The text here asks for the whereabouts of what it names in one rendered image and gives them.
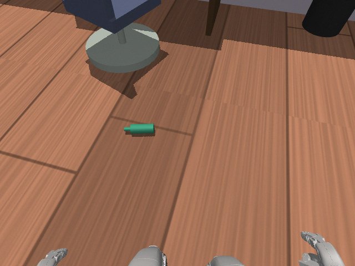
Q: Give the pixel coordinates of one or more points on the left robot hand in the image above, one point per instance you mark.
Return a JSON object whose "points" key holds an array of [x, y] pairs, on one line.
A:
{"points": [[53, 257]]}

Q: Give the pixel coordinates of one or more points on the office chair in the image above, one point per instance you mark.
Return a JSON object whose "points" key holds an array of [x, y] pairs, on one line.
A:
{"points": [[120, 46]]}

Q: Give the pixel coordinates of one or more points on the right robot hand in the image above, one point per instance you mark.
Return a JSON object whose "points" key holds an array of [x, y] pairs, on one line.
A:
{"points": [[326, 253]]}

